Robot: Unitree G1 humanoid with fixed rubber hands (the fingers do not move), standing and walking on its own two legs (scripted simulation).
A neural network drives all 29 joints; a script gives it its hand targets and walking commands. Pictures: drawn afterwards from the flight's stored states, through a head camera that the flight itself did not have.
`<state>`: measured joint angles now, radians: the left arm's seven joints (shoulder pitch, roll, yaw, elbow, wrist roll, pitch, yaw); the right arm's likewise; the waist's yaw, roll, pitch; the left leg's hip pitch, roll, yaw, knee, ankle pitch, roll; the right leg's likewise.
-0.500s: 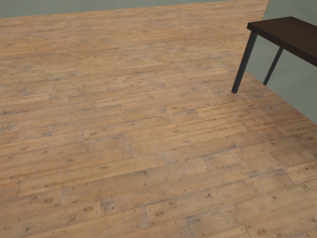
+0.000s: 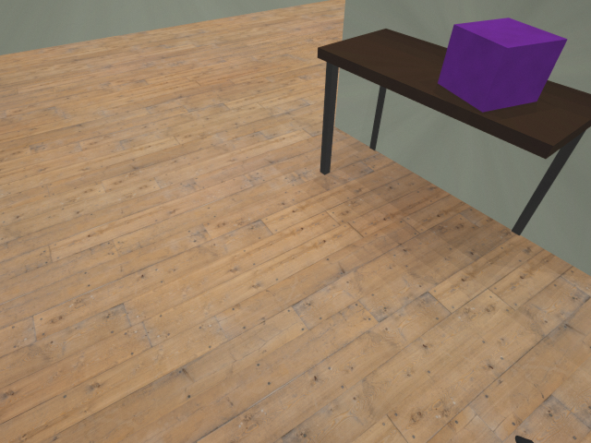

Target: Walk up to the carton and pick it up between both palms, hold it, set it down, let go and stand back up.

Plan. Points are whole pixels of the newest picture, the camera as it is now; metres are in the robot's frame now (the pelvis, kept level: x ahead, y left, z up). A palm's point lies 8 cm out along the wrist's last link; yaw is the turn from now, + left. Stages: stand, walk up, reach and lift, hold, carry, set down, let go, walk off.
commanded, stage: walk up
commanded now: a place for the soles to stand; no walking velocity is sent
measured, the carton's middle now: (495, 63) +1.27 -0.66 +0.02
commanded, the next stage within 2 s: none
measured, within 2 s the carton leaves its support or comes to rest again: neither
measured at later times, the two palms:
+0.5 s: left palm (175, 362) +0.31 +0.22 -0.11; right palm out of the picture +0.16 -0.36 -0.12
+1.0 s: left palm (218, 287) +0.47 +0.17 -0.11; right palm (572, 421) +0.21 -0.37 -0.08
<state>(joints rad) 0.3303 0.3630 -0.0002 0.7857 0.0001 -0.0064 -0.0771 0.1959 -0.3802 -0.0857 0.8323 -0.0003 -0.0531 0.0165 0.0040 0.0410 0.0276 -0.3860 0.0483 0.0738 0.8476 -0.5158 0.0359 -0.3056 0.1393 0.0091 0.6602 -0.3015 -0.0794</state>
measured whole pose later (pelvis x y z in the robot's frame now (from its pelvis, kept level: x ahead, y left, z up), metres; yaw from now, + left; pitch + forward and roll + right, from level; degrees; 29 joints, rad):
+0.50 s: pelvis +0.15 -0.04 -0.02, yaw -15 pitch -2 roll +1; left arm 0.26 0.36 0.00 0.79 0.00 -0.04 -0.07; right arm 0.22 -0.38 -0.08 0.83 0.00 -0.04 0.02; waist 0.01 0.00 0.05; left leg -0.15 0.12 0.26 0.88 -0.54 0.01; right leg -0.54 -0.02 0.02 0.78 -0.21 -0.04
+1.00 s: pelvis +0.28 -0.06 +0.00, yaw -25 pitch +1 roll +0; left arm 0.30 0.36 0.00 0.79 0.00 -0.03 -0.03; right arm 0.29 -0.38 -0.08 0.83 0.00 -0.07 0.04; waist -0.01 -0.05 0.04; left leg -0.23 0.07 0.19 0.67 -0.45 0.02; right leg -0.60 0.00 0.05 0.99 -0.35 -0.04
